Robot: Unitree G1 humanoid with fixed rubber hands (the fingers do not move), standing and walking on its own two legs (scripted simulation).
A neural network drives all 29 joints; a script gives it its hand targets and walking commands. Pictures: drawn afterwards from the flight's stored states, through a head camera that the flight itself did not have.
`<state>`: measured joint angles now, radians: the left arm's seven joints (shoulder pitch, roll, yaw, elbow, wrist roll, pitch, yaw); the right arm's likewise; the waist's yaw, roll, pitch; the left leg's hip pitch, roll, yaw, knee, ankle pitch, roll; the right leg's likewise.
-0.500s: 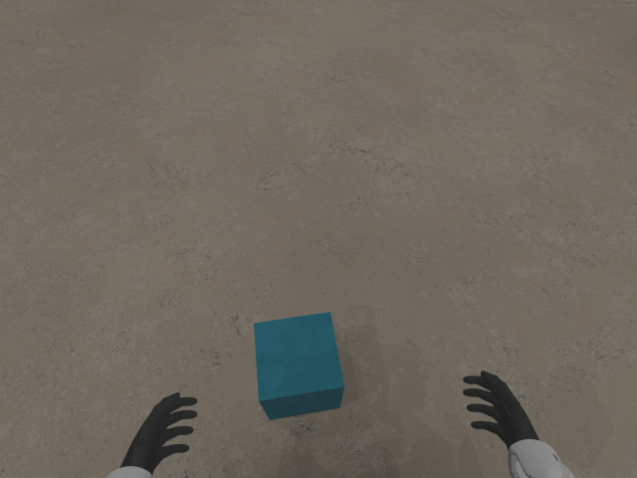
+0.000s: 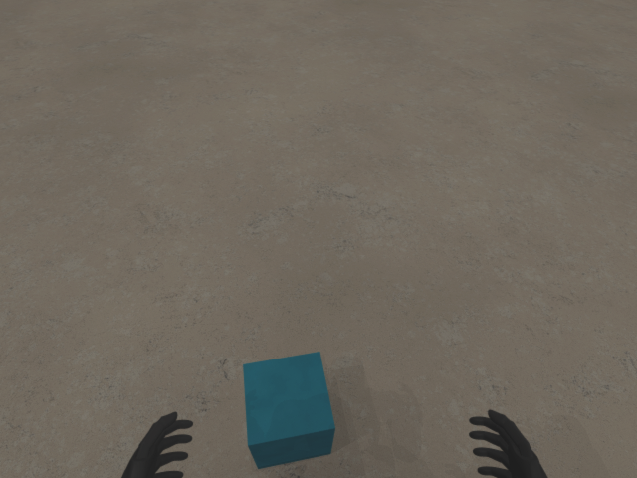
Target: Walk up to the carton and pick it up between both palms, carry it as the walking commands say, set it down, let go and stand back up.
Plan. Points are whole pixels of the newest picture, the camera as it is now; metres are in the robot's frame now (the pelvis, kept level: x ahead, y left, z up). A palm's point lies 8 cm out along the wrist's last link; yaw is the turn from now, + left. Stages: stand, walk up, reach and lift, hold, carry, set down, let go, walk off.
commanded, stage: stand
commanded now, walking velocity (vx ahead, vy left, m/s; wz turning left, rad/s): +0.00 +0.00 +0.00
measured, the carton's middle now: (288, 411) +0.42 +0.09 -0.65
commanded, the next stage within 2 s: none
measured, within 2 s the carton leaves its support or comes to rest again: neither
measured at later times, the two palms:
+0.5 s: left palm out of the picture +0.10 +0.26 -0.12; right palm out of the picture +0.12 -0.24 -0.12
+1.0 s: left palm out of the picture +0.02 +0.26 -0.14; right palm out of the picture +0.09 -0.24 -0.13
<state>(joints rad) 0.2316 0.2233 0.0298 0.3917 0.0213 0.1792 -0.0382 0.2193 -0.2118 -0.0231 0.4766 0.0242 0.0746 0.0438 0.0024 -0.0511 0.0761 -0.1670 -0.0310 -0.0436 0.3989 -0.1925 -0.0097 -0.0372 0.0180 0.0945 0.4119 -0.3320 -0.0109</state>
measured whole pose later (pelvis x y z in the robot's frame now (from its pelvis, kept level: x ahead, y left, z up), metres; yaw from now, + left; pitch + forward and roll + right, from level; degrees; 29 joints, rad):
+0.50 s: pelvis +0.03 +0.01 -0.02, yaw +2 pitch +5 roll +1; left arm 0.35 0.25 0.01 0.68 0.01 -0.03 0.04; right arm 0.32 -0.21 -0.01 0.76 -0.02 -0.04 -0.01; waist 0.01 -0.03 -0.10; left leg -0.37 -0.05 -0.07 0.63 -0.34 0.00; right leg -0.19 0.00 0.03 0.57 -0.46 0.00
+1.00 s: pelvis +0.01 +0.00 -0.02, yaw +5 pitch +2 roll +0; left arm 0.40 0.25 0.01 0.77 0.02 0.01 0.04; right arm 0.34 -0.22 -0.02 0.79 -0.02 0.00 -0.02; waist 0.01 -0.02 -0.06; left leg -0.37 -0.05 -0.11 0.63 -0.30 -0.01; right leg -0.18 0.00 -0.02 0.58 -0.44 -0.01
